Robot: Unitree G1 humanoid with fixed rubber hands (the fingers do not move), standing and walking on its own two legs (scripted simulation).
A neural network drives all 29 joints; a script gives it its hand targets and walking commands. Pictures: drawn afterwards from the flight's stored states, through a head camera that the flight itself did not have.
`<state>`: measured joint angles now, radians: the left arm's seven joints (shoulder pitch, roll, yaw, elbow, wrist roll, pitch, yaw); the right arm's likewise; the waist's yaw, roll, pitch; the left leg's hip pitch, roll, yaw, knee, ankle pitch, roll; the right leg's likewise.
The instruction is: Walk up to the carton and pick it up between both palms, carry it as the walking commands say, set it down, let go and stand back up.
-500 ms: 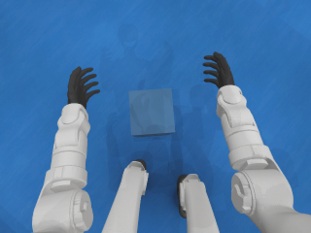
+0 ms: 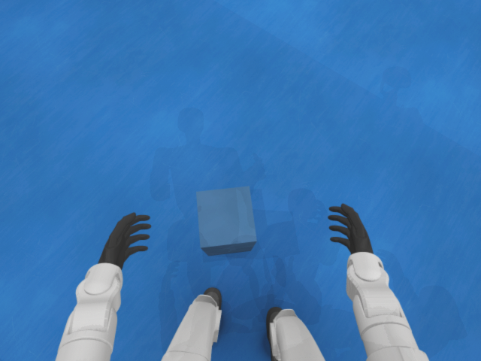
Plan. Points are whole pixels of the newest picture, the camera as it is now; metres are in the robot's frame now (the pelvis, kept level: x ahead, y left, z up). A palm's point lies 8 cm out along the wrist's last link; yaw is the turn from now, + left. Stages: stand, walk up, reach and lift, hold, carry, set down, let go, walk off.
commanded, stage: let go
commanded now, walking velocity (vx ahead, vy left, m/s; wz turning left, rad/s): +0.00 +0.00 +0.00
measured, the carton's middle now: (226, 224) +0.42 +0.07 -0.58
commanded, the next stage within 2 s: stand in 0.84 s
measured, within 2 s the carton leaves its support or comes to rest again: neither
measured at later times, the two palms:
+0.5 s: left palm (114, 271) +0.24 +0.21 -0.02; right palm (429, 281) +0.26 -0.25 -0.03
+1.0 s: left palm (99, 294) +0.20 +0.23 -0.04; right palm (433, 286) +0.25 -0.26 -0.03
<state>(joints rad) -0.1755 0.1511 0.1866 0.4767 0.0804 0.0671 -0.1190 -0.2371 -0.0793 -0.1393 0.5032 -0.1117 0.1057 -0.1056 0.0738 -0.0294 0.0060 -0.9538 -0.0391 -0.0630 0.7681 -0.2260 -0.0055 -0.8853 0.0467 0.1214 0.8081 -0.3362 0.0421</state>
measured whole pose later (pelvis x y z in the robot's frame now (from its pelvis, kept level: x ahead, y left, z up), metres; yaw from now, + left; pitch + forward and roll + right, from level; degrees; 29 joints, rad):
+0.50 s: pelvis +0.08 -0.03 +0.04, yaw +2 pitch +1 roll +1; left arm 0.22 0.24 0.00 0.42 -0.04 0.09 -0.07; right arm 0.19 -0.20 -0.03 0.45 -0.04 0.09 0.02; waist 0.00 -0.01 0.05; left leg -0.24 -0.02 -0.09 0.48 -0.27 -0.03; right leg -0.15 0.03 0.09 0.50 -0.37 -0.02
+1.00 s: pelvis +0.10 -0.02 +0.04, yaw +3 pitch +2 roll +1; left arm 0.33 0.23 0.02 0.55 0.04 0.00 0.01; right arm 0.28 -0.23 0.01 0.61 -0.04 -0.02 -0.02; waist 0.02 -0.04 -0.11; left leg -0.23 -0.01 0.01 0.50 -0.31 -0.01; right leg -0.12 0.01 0.08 0.48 -0.40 -0.01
